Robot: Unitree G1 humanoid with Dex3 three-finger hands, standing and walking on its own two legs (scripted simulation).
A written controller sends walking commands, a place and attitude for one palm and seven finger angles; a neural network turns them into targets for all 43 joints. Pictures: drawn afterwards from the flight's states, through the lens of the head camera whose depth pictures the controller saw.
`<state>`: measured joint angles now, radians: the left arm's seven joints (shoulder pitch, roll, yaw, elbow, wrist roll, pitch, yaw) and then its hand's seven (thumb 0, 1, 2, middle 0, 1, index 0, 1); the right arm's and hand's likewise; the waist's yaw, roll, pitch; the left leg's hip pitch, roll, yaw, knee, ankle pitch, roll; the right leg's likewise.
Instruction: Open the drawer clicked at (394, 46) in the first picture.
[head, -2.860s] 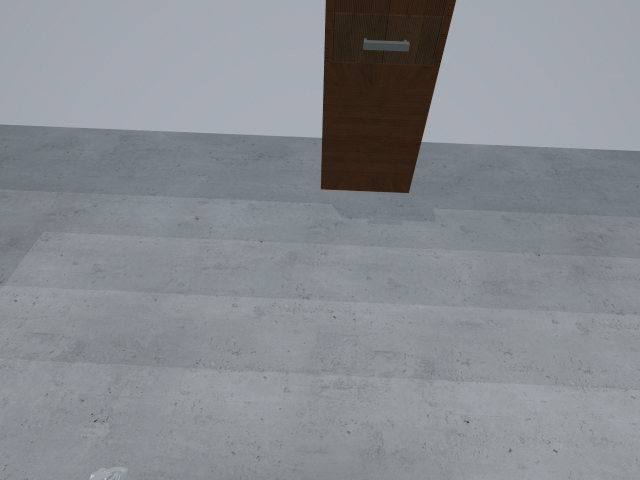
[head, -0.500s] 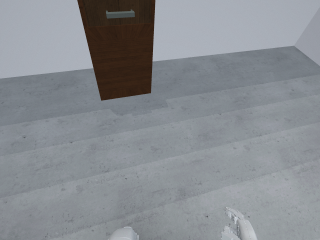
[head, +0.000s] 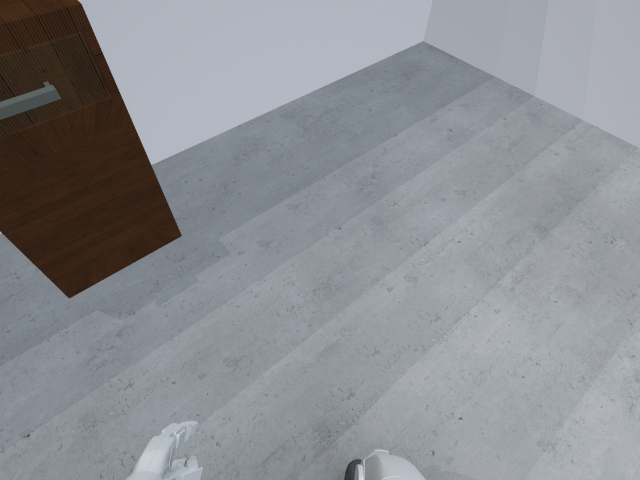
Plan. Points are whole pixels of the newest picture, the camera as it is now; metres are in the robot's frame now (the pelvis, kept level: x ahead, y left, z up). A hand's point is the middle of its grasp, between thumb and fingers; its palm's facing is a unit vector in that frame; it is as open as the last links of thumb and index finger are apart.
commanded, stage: walk to a spot facing it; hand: left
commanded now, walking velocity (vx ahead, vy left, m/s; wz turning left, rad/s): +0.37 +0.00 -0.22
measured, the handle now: (17, 100) +0.90 +0.65 -0.05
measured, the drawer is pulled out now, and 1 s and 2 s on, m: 0.00 0.00 0.00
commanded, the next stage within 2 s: turn to face it in 0.66 s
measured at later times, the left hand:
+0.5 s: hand (181, 459) +0.19 +0.20 -0.19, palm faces +0.02 -0.99 -0.16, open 7.3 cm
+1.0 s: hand (242, 261) +0.52 +0.13 -0.17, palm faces -0.20 -0.96 -0.22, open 7.3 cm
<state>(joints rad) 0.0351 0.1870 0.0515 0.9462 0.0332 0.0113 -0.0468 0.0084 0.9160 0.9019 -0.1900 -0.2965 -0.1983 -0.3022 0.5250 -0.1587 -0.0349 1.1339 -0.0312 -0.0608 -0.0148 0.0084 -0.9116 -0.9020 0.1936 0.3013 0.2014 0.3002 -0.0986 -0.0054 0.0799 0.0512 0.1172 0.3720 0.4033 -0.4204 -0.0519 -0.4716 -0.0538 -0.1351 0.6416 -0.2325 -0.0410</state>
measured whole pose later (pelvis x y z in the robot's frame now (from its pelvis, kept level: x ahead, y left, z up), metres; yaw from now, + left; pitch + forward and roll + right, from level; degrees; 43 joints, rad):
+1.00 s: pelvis +0.38 -0.02 -0.01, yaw -10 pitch -1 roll +0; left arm 0.12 0.17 0.05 1.01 0.02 -0.04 0.01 0.01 0.92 0.90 -0.19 -0.30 -0.20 -0.30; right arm 0.43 -0.11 -0.04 1.15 -0.01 -0.01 -0.01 0.01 -0.91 -0.90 0.20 0.30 0.20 0.30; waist -0.06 0.02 0.08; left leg -0.15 0.13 0.20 0.72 -0.50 -0.04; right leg -0.38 -0.08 -0.16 0.61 -0.20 -0.02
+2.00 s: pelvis +0.39 -0.07 +0.01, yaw +25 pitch -2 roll +3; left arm 0.24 0.17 0.02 0.89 0.02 0.01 0.02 0.01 0.91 0.90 -0.20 -0.30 -0.21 -0.30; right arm 0.17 -0.27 -0.10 0.94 -0.02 0.09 0.03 0.01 -0.91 -0.90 0.19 0.30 0.20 0.30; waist -0.01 0.03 0.07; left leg -0.48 0.03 -0.01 1.09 -0.38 -0.08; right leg -0.21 -0.10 -0.17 0.51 -0.28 -0.03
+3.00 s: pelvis +0.45 +0.04 +0.00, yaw +37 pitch -1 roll -1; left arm 0.46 0.09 0.03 1.16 0.03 -0.06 0.01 0.01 0.91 0.90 -0.20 -0.30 -0.21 -0.30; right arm 0.20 -0.17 -0.06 1.05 -0.02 -0.01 0.03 0.01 -0.93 -0.90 0.19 0.30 0.20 0.30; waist 0.04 -0.01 0.06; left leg -0.44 0.09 0.11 0.64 -0.21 0.01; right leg 0.02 -0.07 -0.16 0.39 -0.39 0.04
